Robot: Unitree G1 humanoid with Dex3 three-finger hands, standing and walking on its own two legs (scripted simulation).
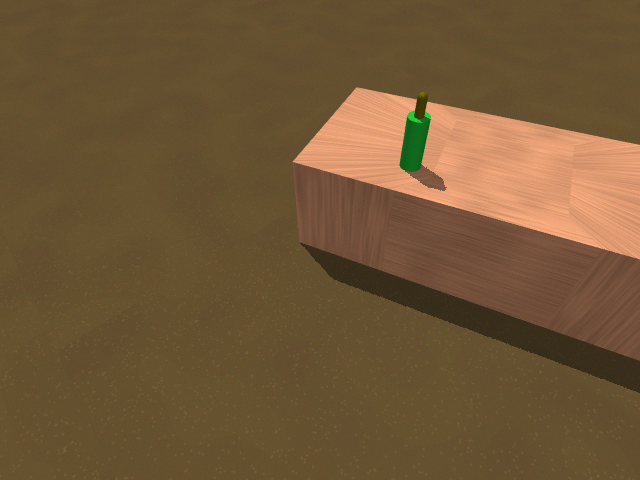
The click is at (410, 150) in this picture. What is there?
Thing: necked bottle
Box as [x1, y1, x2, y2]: [400, 92, 430, 171]
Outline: 424,92 418,94 415,110 409,112 407,115 400,158 400,166 408,171 414,171 420,167 430,116 424,111 427,95
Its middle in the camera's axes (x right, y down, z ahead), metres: +0.31 -0.34 +1.26
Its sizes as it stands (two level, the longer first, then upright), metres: 0.072 0.072 0.264
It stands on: a support 0.42 m high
